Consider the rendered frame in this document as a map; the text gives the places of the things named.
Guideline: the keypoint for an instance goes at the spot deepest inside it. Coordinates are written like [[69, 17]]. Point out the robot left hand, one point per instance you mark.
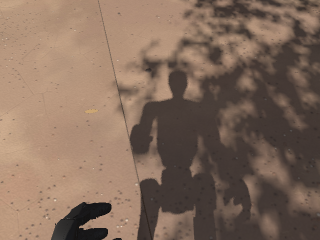
[[68, 227]]

